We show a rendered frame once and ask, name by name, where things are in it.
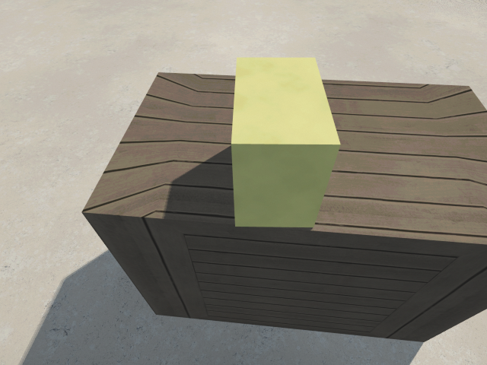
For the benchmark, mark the pedestal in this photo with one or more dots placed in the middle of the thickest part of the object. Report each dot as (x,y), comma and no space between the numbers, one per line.
(399,246)

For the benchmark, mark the carton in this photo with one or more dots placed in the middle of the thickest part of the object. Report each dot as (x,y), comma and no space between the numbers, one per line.
(284,142)

